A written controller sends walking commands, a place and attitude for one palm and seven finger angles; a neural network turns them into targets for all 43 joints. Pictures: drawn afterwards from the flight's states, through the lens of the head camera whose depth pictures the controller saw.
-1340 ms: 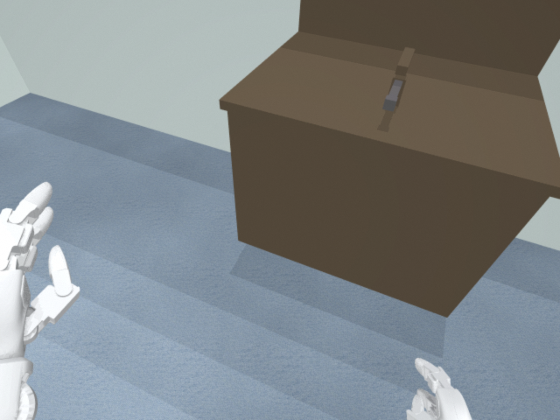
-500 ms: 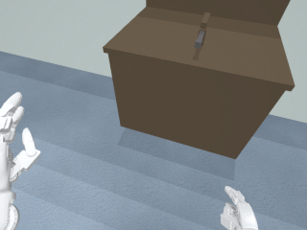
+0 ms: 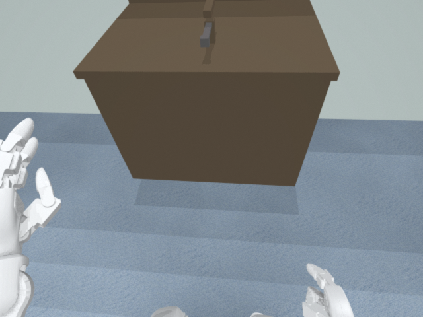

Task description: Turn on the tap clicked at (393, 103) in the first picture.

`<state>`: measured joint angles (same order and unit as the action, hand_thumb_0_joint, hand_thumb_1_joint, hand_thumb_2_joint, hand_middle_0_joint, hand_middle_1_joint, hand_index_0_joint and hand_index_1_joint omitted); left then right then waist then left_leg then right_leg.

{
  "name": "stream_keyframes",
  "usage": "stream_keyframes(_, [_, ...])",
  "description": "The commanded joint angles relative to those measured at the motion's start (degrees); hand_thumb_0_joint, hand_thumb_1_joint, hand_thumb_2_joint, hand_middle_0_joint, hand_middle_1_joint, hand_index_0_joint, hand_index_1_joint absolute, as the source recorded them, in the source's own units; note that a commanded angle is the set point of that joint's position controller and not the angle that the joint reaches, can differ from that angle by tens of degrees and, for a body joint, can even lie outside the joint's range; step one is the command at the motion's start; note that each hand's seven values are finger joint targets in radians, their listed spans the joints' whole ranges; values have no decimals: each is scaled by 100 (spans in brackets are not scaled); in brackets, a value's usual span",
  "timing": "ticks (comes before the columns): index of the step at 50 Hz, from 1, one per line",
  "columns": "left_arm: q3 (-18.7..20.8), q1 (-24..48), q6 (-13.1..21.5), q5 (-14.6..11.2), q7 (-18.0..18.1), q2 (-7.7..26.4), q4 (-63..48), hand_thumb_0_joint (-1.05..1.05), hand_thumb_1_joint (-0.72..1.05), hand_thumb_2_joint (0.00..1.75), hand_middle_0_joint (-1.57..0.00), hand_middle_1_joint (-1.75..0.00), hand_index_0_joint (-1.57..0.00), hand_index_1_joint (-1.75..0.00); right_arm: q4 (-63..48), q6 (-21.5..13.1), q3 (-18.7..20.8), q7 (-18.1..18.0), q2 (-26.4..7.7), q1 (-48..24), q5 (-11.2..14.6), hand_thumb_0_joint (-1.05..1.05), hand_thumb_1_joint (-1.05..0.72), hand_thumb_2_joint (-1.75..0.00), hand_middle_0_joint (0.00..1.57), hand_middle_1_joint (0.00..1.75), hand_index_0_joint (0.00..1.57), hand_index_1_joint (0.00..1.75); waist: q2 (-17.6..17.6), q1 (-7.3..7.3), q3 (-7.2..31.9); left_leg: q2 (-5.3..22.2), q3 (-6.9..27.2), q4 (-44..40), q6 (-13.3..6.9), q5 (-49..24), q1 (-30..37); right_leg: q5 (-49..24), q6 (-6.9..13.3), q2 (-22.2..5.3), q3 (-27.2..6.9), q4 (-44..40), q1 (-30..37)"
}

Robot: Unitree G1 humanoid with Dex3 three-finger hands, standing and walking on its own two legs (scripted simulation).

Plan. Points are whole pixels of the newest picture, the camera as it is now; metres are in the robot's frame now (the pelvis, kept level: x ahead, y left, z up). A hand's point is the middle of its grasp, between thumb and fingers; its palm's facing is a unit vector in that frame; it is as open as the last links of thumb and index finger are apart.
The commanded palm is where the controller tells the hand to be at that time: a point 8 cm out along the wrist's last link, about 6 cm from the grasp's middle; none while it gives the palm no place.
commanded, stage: turn to face it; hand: left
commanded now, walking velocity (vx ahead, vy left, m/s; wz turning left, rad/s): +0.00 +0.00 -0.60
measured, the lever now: (204, 41) +0.89 +0.11 +0.09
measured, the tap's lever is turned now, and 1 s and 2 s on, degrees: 0 0 0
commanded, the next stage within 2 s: take the last steps up to it in 0.48 s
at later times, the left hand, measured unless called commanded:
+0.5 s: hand (78, 197) +0.23 +0.20 +0.19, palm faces +0.19 -0.90 -0.40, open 7.5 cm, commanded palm +0.20 +0.24 +0.21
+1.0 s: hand (120, 191) +0.23 +0.14 +0.20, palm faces +0.12 -0.89 -0.44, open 7.4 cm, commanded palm +0.21 +0.19 +0.21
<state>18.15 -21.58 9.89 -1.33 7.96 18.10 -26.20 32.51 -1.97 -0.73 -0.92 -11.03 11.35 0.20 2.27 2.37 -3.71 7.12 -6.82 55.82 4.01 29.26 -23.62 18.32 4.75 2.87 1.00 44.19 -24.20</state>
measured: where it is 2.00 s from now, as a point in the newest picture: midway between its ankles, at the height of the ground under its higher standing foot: outside the picture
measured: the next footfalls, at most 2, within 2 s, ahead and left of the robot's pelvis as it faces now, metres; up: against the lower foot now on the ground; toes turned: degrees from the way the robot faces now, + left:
left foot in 0.34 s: +0.01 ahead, +0.13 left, +0.00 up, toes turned -9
right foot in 0.64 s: -0.02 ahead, -0.13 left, +0.00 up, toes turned -24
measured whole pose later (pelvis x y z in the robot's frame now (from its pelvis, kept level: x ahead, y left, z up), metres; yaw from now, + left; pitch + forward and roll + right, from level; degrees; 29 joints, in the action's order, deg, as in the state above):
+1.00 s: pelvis -0.04 -0.03 +0.03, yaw -18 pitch +0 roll +1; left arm 20.4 -31.0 13.6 -0.2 9.3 21.7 -29.0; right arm 37.5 -1.7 3.0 -4.0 -15.9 16.9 -0.5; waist -1.5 -0.9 0.9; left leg 2.9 -5.6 35.6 -0.2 20.0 -19.2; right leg 14.4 2.7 -1.2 5.2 28.3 -13.9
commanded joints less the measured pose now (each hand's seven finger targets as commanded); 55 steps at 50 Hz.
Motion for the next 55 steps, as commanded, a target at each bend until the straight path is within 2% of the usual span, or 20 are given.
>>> stream_keyframes(1, [1056, -417, 365, -113, 154, 1419, -1002, 0, 90, 90, -20, -30, -20, -30, -925, -59, 210, -47, -544, -394, -48, 0, -90, -90, 20, 30, 20, 30, -854, -132, 958, -290, 946, 1574, 112, -552, -1106, -1348, 451, -1528, -3049, -2379, 1267])
stream_keyframes(3, [1129, -536, 508, -157, 129, 1390, -1217, 0, 90, 90, -20, -30, -20, -30, -920, 132, 181, 15, -519, -468, -19, 0, -90, -90, 20, 30, 20, 30, -637, -133, 1447, -368, 887, 1145, 136, -755, -1074, -1454, 281, -1231, -2416, -2207, 1792])
stream_keyframes(11, [1052, -775, 595, -172, 139, 1376, -1319, 0, 90, 90, -20, -30, -20, -30, -1013, 91, 270, -41, -667, -549, 2, 0, -90, -90, 20, 30, 20, 30, -936, -11, 1539, -739, 557, -1552, -158, -159, 198, -456, 293, -1154, -2766, -2952, 1356])
stream_keyframes(15, [900, -616, 465, -119, 85, 1306, -1055, 0, 90, 90, -20, -30, -20, -30, -992, 190, 296, -79, -741, -366, 71, 0, -90, -90, 20, 30, 20, 30, -784, -184, 1497, -631, 406, -3094, -364, -848, 1493, -223, -87, -839, -2403, -2841, 665])
stream_keyframes(16, [866, -470, 464, -118, 54, 1331, -1115, 0, 90, 90, -20, -30, -20, -30, -1018, 190, 326, -112, -804, -325, 69, 0, -90, -90, 20, 30, 20, 30, -547, -231, 1365, -373, 582, -3461, -503, -881, 1856, -74, -225, -610, -2217, -2551, 280])
stream_keyframes(18, [915, -182, 523, -73, 17, 1370, -1436, 0, 90, 90, -20, -30, -20, -30, -1150, 126, 403, -181, -971, -540, 57, 0, -90, -90, 20, 30, 20, 30, 855, -119, 990, 1117, 2031, -4166, -1066, -1068, 2032, 354, -528, 183, -1237, -826, -710])
stream_keyframes(19, [972, -148, 523, 9, 46, 1432, -1471, 0, 90, 90, -20, -30, -20, -30, -1123, 29, 369, -185, -809, -491, 84, 0, -90, -90, 20, 30, 20, 30, 1108, -45, 1017, 1594, 2186, -4254, -1358, -1436, 1623, 650, -620, 188, -722, 616, -759])
stream_keyframes(20, [954, -68, 539, 72, 30, 1413, -1473, 0, 90, 90, -20, -30, -20, -30, -1028, -70, 338, -174, -702, -541, 35, 0, -90, -90, 20, 30, 20, 30, 1220, -43, 864, 1600, 1898, -4384, -1385, -903, 825, 527, -634, 31, -517, 1595, -491])
stream_keyframes(23, [496, 362, 449, 73, -10, 1107, -1875, 0, 90, 90, -20, -30, -20, -30, -864, -269, 359, -131, -739, -330, 47, 0, -90, -90, 20, 30, 20, 30, 986, -100, 471, 1181, 732, -3759, -1152, -2423, 1155, 402, -719, -210, -98, 1340, -754])
stream_keyframes(26, [255, 344, 382, 110, 68, 920, -1582, 0, 90, 90, -20, -30, -20, -30, -774, -432, 350, -134, -847, -107, 42, 0, -90, -90, 20, 30, 20, 30, 1081, -269, 367, 1042, 562, -3336, -856, -4121, 1462, 514, -746, -128, 365, -92, -214])
stream_keyframes(30, [583, 580, 431, 117, 63, 1177, -1047, 0, 90, 90, -20, -30, -20, -30, -672, -529, 338, -103, -874, -238, 9, 0, -90, -90, 20, 30, 20, 30, 1034, -262, 495, 936, 342, -2645, -628, -3896, 1097, -443, -677, -84, 692, -1644, 1045])
stream_keyframes(32, [737, 488, 455, 118, 75, 1292, -924, 0, 90, 90, -20, -30, -20, -30, -665, -493, 350, -90, -778, -269, 41, 0, -90, -90, 20, 30, 20, 30, 281, -287, 904, 541, 11, -1754, -493, -2422, 503, -1173, -359, -605, 134, -1954, 1931])
stream_keyframes(34, [1032, 85, 474, 68, 166, 1532, -997, 0, 90, 90, -20, -30, -20, -30, -781, -400, 290, -97, -642, -419, 5, 0, -90, -90, 20, 30, 20, 30, -1415, -231, 1156, -389, 47, -186, -265, 421, -900, -1232, 534, -2130, -2237, -2516, 2341])
stream_keyframes(35, [1140, -310, 446, 25, 169, 1617, -948, 0, 90, 90, -20, -30, -20, -30, -745, -336, 393, -121, -746, -458, 37, 0, -90, -90, 20, 30, 20, 30, -1636, -146, 1161, -358, 519, 529, -310, 368, -944, -160, 585, -2281, -2731, -2893, 2155])
stream_keyframes(38, [1358, -1108, 540, -19, 189, 1590, -1273, 0, 90, 90, -20, -30, -20, -30, -656, -102, 218, -101, -601, -558, -3, 0, -90, -90, 20, 30, 20, 30, -644, -256, 1124, -113, 802, 565, -269, -253, -1267, 143, 748, -2201, -2053, -2800, 2009])
stream_keyframes(40, [1292, -1071, 635, 0, 207, 1515, -1485, 0, 90, 90, -20, -30, -20, -30, -631, -69, 166, -146, -536, -598, -20, 0, -90, -90, 20, 30, 20, 30, -792, -318, 1148, -141, 561, -39, -254, -586, -922, -358, 593, -1965, -1394, -2860, 1765])
stream_keyframes(50, [670, -97, 637, 104, 302, 1162, -1055, 0, 90, 90, -20, -30, -20, -30, -467, -416, 396, -398, -699, -171, -69, 0, -90, -90, 20, 30, 20, 30, -599, -330, 717, -504, -51, -2804, -514, -1048, 1180, 1261, 190, -1637, -973, -2571, 777])
stream_keyframes(52, [565, 219, 670, 114, 284, 1077, -1063, 0, 90, 90, -20, -30, -20, -30, -511, -436, 437, -439, -839, -131, -49, 0, -90, -90, 20, 30, 20, 30, 107, -395, 473, -96, 631, -3478, -793, -409, 1455, 1353, -70, -1160, -660, -1677, 287])
stream_keyframes(54, [555, 373, 750, 159, 263, 1076, -1150, 0, 90, 90, -20, -30, -20, -30, -525, -459, 380, -416, -842, -199, -14, 0, -90, -90, 20, 30, 20, 30, 1509, -354, 308, 1264, 2776, -4375, -1495, 78, 1824, 1459, -455, -320, 401, 449, -836])
stream_keyframes(55, [615, 454, 746, 219, 235, 1250, -978, 0, 90, 90, -20, -30, -20, -30, -462, -518, 327, -409, -715, -280, -47, 0, -90, -90, 20, 30, 20, 30, 1351, -378, 124, 1486, 3102, -4660, -1695, 453, 1286, 1363, -450, -503, 201, 1260, -846])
